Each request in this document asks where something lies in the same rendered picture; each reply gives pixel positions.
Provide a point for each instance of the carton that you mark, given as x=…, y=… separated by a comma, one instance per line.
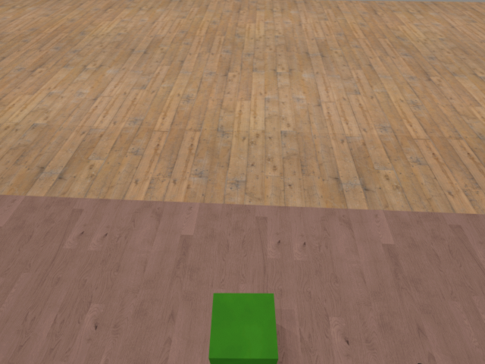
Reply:
x=243, y=329

